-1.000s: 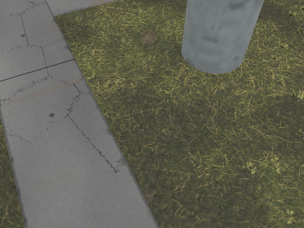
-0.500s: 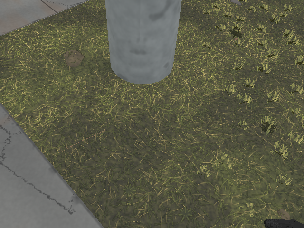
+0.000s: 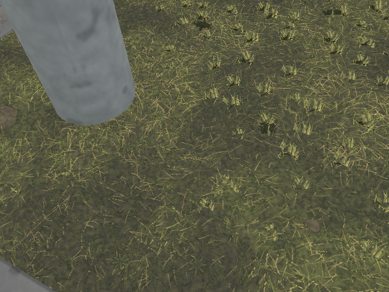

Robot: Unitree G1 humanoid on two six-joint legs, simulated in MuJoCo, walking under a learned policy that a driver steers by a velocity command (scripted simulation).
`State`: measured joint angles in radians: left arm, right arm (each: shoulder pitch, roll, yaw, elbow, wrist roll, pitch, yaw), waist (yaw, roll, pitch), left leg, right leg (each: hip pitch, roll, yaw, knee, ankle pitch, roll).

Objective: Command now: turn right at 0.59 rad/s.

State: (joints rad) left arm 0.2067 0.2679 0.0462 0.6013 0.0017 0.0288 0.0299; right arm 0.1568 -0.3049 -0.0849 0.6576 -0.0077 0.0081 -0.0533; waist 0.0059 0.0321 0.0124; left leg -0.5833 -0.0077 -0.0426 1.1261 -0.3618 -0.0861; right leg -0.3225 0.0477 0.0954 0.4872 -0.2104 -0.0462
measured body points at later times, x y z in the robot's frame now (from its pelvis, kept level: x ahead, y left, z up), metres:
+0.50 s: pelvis -0.02 +0.04 +0.00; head +0.02 +0.06 +0.45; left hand +0.19 +0.29 -0.11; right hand +0.07 -0.26 -0.07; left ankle +0.01 +0.14 -0.74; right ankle -0.08 -0.10 -0.64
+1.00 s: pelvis -0.05 -0.01 +0.00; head -0.04 -0.06 +0.45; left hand +0.24 +0.12 -0.06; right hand -0.08 -0.34 -0.11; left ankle +0.05 +0.12 -0.65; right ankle -0.09 -0.09 -0.74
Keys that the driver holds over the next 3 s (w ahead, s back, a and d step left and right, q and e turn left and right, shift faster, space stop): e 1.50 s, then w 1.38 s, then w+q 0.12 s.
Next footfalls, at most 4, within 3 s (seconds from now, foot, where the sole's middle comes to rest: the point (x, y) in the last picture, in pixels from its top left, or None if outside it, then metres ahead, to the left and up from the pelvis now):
0.26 left None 0.05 0.13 -0.78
0.76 right None -0.05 -0.11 -0.78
1.28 left None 0.08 0.06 -0.78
1.74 right None -0.13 -0.09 -0.78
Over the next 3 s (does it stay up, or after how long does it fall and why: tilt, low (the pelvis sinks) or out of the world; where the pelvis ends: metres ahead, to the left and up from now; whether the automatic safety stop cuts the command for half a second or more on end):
stays up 0.26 -0.60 0.01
